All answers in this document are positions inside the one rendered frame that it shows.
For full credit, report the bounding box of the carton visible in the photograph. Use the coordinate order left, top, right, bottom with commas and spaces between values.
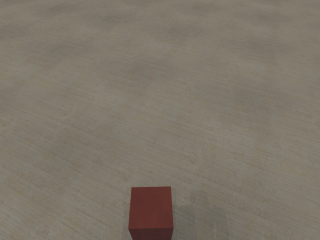
128, 186, 174, 240

